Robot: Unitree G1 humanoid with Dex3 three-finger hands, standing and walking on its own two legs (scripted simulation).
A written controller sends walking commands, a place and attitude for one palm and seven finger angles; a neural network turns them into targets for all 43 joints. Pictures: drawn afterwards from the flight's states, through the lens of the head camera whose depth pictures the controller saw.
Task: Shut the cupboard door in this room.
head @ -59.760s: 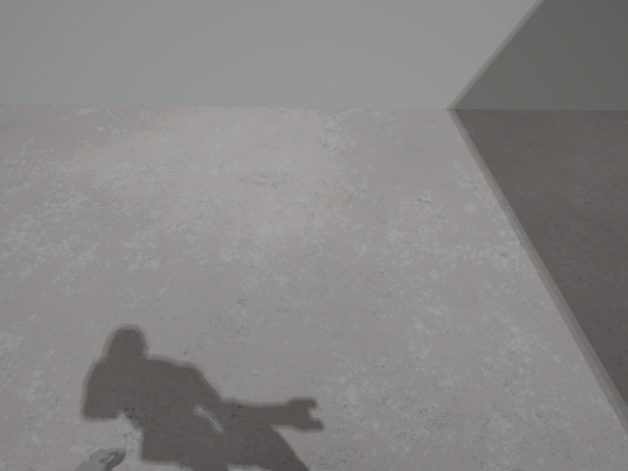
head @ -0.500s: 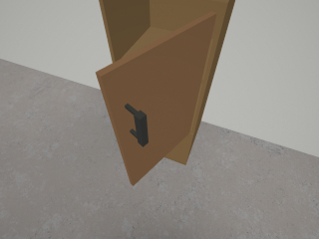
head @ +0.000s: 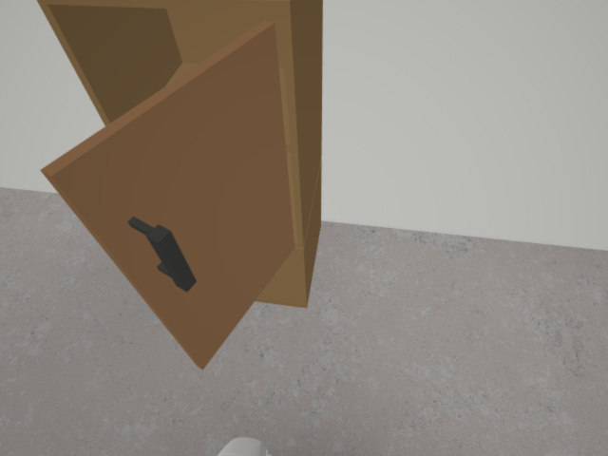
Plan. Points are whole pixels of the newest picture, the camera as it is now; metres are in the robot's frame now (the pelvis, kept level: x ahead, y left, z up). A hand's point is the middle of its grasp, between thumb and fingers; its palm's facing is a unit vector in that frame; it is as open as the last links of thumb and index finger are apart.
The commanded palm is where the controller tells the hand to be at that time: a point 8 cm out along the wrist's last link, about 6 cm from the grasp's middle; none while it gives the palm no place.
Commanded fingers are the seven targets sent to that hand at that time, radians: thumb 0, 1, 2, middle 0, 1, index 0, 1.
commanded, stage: walk to a spot facing it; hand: left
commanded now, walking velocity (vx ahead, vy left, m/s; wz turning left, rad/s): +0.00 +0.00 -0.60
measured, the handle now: (162, 254) +0.34 +0.23 +0.06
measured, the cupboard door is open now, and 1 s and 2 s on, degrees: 68 68 68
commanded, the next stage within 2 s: none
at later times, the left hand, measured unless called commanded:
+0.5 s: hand out of the picture +0.12 +0.26 -0.17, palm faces -0.27 -0.93 -0.23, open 7.4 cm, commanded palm none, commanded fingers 0.00 0.90 0.90 -0.20 -0.30 -0.20 -0.30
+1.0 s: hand (238, 422) +0.19 +0.13 -0.17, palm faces -0.58 -0.79 -0.22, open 7.4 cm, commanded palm none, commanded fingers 0.00 0.90 0.90 -0.20 -0.30 -0.20 -0.30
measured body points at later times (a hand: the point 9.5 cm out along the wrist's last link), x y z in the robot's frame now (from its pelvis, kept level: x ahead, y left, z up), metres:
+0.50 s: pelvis -0.01 +0.06 +0.00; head +0.03 +0.08 +0.45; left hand +0.14 +0.31 -0.15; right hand -0.02 -0.20 -0.13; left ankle +0.00 +0.17 -0.74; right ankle -0.04 -0.10 -0.67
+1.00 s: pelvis -0.01 +0.04 -0.01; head +0.03 +0.01 +0.44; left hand +0.22 +0.18 -0.15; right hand -0.10 -0.23 -0.15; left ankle +0.09 +0.16 -0.70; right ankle -0.03 -0.08 -0.74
